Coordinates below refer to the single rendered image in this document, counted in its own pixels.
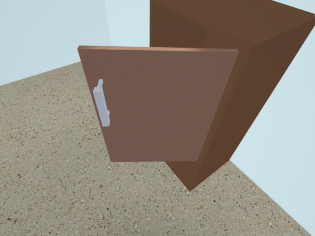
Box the handle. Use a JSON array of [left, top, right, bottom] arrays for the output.
[[93, 79, 110, 126]]

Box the cupboard door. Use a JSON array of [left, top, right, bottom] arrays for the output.
[[77, 45, 239, 162]]

